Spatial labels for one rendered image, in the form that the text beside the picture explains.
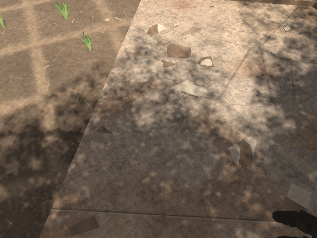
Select right robot hand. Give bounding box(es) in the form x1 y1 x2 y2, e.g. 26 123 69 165
272 210 317 238

